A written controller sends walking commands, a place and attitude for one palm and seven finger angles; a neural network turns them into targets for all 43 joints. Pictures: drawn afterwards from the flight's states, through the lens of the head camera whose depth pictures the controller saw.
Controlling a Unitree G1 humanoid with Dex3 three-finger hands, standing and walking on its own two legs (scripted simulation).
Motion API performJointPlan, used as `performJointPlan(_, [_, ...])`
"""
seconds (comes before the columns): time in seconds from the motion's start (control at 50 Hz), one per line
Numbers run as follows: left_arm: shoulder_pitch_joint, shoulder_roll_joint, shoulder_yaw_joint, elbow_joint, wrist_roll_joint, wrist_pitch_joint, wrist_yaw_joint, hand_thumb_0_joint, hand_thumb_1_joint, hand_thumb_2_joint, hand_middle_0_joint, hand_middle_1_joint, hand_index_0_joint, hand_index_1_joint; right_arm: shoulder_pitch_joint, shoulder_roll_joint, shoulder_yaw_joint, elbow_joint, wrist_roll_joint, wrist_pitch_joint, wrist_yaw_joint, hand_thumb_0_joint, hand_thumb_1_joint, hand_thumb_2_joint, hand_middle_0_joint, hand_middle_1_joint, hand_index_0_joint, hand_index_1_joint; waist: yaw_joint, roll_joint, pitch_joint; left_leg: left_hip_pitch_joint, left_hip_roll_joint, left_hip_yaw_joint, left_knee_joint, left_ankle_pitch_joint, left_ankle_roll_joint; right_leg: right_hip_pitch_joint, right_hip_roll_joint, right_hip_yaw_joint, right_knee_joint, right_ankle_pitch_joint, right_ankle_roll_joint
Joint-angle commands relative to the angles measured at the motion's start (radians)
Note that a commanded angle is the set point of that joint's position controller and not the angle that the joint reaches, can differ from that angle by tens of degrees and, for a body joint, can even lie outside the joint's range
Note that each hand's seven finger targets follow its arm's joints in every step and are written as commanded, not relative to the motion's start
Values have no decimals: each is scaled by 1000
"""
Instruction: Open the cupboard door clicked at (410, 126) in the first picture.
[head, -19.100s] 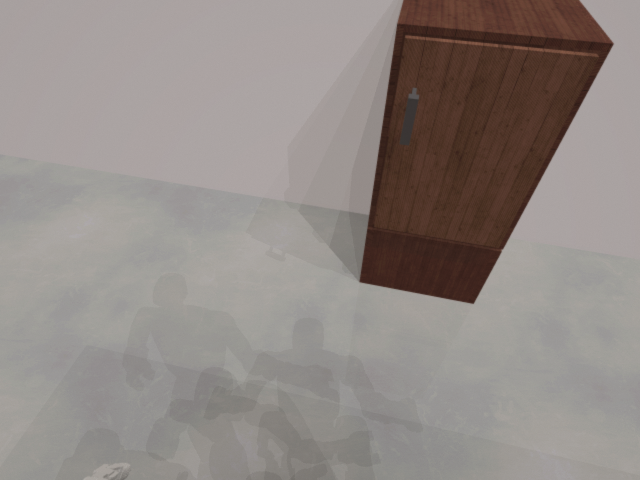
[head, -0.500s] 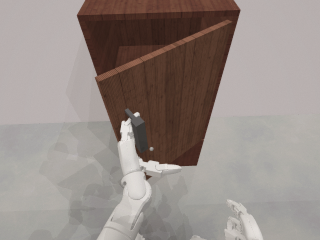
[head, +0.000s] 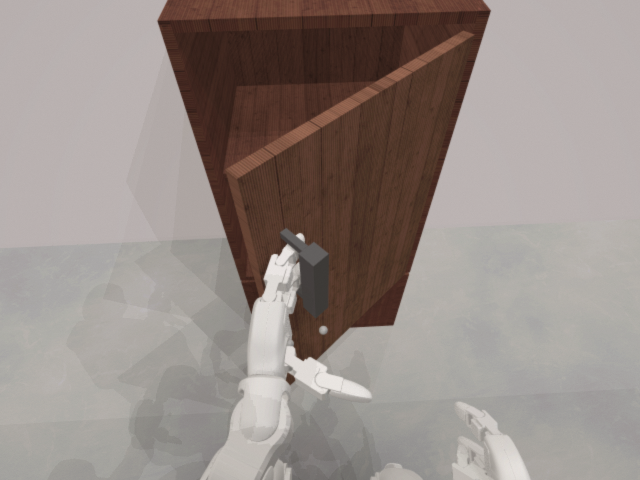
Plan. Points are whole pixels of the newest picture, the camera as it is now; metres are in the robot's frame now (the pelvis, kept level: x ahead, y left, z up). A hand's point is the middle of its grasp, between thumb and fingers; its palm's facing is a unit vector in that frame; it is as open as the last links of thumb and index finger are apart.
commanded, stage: slide the hand sideways off the handle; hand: left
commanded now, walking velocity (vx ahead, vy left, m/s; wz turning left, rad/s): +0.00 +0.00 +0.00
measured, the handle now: (303, 272) +0.36 +0.04 +0.06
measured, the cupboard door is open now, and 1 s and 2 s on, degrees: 42 42 42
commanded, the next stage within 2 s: draw the hand back to the body in 0.72 s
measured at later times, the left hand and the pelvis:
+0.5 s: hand (279, 366) +0.24 +0.06 +0.06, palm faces +0.05 -1.00 +0.00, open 16.2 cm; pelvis +0.02 -0.02 +0.00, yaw +1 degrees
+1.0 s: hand (231, 388) +0.21 +0.10 +0.09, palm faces +0.03 -1.00 -0.05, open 16.3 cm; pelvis +0.01 -0.02 -0.01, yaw +1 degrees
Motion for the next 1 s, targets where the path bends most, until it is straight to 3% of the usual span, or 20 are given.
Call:
performJointPlan(0.0, [-120, -40, 12, -276, -2, -54, -17, 0, -500, 300, -150, -300, -150, -300, -97, -106, -32, -187, 10, -41, -23, 0, -900, -900, 200, 300, 200, 300, 0, -92, -191, 158, -24, -13, -170, 114, 24, 98, 30, -24, -198, 160, -34])
performJointPlan(0.04, [-88, -39, 12, -281, -3, -56, -26, 0, -500, 300, -150, -300, -150, -300, -89, -104, -29, -186, 9, -43, -26, 0, -900, -900, 200, 300, 200, 300, -1, -99, -162, 147, -26, -18, -170, 107, 23, 93, 29, -25, -198, 156, -33])
performJointPlan(0.22, [154, 29, 66, -413, -33, -84, -87, 0, -500, 300, -150, -300, -150, -300, -78, -98, -32, -209, 6, -54, -34, 0, -900, -900, 200, 300, 200, 300, 25, -94, -202, 141, -32, -2, -142, 182, 20, 148, 25, -7, -178, 276, -29])
performJointPlan(0.28, [207, 62, 96, -437, -48, -91, -115, 0, -500, 300, -150, -300, -150, -300, -73, -102, -31, -210, 7, -56, -38, 0, -900, -900, 200, 300, 200, 300, 18, -106, -179, 124, -33, -1, -130, 185, 22, 147, 26, 1, -180, 296, -25])
performJointPlan(0.34, [221, 71, 93, -481, -59, -107, -146, 0, -500, 300, -150, -300, -150, -300, -74, -103, -31, -214, 6, -65, -42, 0, -900, -900, 200, 300, 200, 300, 6, -79, -167, 115, -35, -2, -114, 175, 23, 126, 22, 7, -173, 295, -20])
performJointPlan(0.52, [441, 142, 188, -546, -128, -136, -241, 0, -500, 300, -150, -300, -150, -300, -50, -109, -41, -223, 14, -92, -54, 0, -900, -900, 200, 300, 200, 300, 20, -102, -218, 79, -40, 0, -75, 220, 20, 185, 7, 38, -155, 443, 3])
performJointPlan(0.56, [446, 141, 177, -566, -139, -140, -270, 0, -500, 300, -150, -300, -150, -300, -45, -113, -41, -225, 16, -98, -56, 0, -900, -900, 200, 300, 200, 300, 5, -124, -202, 63, -41, -5, -65, 211, 23, 177, 3, 41, -155, 455, 11])
performJointPlan(0.58, [463, 151, 194, -550, -145, -141, -283, 0, -500, 300, -150, -300, -150, -300, -42, -115, -44, -220, 17, -98, -59, 0, -900, -900, 200, 300, 200, 300, 2, -152, -190, 44, -39, -11, -62, 209, 23, 183, 2, 46, -157, 454, 12])
performJointPlan(0.66, [479, 197, 245, -574, -168, -162, -329, 0, -500, 300, -150, -300, -150, -300, -40, -120, -49, -217, 20, -107, -69, 0, -900, -900, 200, 300, 200, 300, -1, -136, -177, 7, -42, -12, -34, 184, 21, 158, -5, 65, -152, 422, 18])
performJointPlan(0.76, [438, 171, 206, -626, -191, -195, -349, 0, -500, 300, -150, -300, -150, -300, -44, -123, -49, -223, 25, -131, -71, 0, -900, -900, 200, 300, 200, 300, -8, -53, -183, 19, -43, -17, -21, 161, 24, 90, 5, 46, -132, 310, 2])
performJointPlan(0.8, [453, 174, 207, -633, -192, -195, -343, 0, -500, 300, -150, -300, -150, -300, -47, -125, -52, -230, 26, -138, -72, 0, -900, -900, 200, 300, 200, 300, -4, -63, -200, 21, -41, -18, -15, 160, 25, 82, 8, 45, -127, 289, 0])
performJointPlan(0.88, [472, 273, 293, -706, -185, -145, -318, 0, -500, 300, -150, -300, -150, -300, -45, -126, -53, -255, 35, -120, -82, 0, -900, -900, 200, 300, 200, 300, 26, -45, -223, 63, -41, -9, -64, 153, 29, 137, 18, 46, -168, 228, -9])
performJointPlan(0.98, [495, 255, 328, -669, -218, -42, -318, 0, -500, 300, -150, -300, -150, -300, -57, -122, -41, -260, 53, -111, -99, 0, -900, -900, 200, 300, 200, 300, 22, -118, -126, 88, -37, -8, -118, 110, 30, 159, 25, 39, -253, 141, 0])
